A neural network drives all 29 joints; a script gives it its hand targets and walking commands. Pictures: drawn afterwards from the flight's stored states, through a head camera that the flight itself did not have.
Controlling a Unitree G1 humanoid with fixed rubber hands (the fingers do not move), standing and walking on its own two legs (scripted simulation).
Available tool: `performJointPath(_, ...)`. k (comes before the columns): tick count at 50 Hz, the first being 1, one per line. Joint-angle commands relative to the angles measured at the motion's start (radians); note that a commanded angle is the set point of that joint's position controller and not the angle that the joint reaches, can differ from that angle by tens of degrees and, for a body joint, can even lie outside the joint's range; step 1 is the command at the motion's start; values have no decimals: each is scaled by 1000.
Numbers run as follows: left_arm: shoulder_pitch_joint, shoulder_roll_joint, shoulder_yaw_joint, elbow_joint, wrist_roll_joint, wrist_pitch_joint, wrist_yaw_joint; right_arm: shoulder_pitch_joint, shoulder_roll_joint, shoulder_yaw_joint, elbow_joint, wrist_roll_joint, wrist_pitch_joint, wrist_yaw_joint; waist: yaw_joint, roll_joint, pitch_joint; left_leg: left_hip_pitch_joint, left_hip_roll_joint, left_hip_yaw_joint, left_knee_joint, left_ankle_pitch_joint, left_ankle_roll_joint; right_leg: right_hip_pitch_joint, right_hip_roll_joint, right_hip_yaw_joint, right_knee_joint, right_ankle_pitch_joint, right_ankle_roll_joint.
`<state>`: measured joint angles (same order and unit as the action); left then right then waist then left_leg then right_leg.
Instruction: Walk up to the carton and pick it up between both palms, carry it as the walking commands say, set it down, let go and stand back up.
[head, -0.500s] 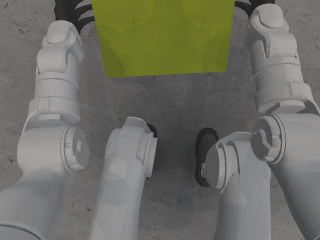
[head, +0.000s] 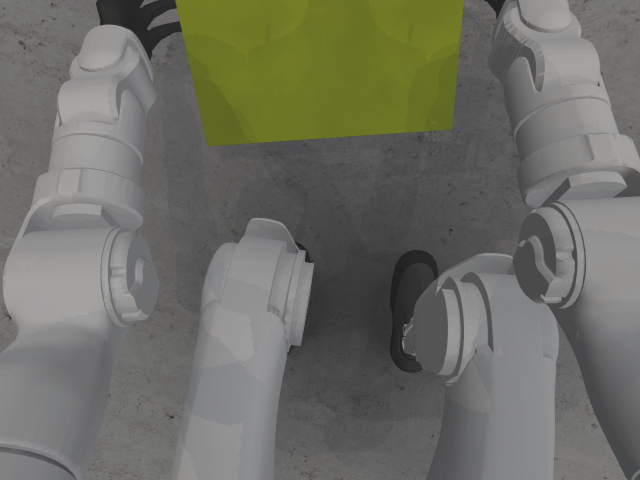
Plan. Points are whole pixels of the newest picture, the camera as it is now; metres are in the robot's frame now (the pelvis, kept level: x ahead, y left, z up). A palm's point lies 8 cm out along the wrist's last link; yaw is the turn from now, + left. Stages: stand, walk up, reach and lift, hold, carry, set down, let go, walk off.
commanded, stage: set down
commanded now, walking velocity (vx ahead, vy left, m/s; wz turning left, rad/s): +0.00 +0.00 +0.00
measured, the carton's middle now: (322, 37) +0.53 +0.09 -0.26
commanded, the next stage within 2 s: none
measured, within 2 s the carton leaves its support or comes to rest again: rests again in 1.50 s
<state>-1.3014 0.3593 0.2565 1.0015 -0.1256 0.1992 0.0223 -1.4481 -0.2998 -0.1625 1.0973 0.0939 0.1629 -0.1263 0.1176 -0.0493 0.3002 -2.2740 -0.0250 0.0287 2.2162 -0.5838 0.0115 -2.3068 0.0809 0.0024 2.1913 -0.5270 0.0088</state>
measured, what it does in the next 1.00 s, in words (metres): stands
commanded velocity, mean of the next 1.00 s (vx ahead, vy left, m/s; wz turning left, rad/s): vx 0.00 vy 0.00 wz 0.00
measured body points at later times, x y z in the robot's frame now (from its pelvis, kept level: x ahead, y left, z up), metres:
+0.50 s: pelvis +0.01 +0.00 +0.00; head +0.36 +0.03 +0.26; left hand +0.51 +0.28 -0.17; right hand +0.58 -0.10 -0.17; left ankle +0.11 +0.11 -0.33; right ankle +0.12 -0.11 -0.33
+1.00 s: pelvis +0.01 +0.00 -0.01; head +0.38 +0.03 +0.25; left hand +0.52 +0.28 -0.18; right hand +0.59 -0.09 -0.18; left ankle +0.11 +0.11 -0.33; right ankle +0.12 -0.11 -0.33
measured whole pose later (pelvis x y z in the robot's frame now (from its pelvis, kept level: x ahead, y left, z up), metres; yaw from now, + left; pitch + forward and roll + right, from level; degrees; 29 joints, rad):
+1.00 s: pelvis +0.01 +0.00 -0.01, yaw +1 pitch +37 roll +1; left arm -1.32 0.36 0.33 1.03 -0.09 0.15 -0.05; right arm -1.45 -0.28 -0.28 1.08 -0.01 0.12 -0.05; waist 0.11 -0.03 0.33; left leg -2.26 -0.03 0.04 2.26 -0.64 0.01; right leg -2.30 0.07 0.00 2.24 -0.59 0.00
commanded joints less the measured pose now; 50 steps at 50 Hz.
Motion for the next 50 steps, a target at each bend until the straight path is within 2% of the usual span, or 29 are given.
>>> performJointPath(1, -625, -702, -275, -204, -84, -48, -254, -447, 790, 230, -99, 49, -7, 236, 55, -29, -1014, 419, -21, 4, -221, 307, -18, 508, 48, -43, -101, 166, -46)
performJointPath(31, -474, -700, -210, -70, -20, -32, -288, -287, 761, 151, 8, -41, 8, 266, 25, -39, -788, 300, -24, -21, -193, 286, -15, 429, 37, -21, -81, 175, -44)
performJointPath(50, -393, -676, -193, -17, 6, -30, -288, -198, 733, 120, 52, -89, 11, 269, 3, -41, -705, 258, -28, -31, -178, 288, -14, 407, 26, -10, -72, 195, -41)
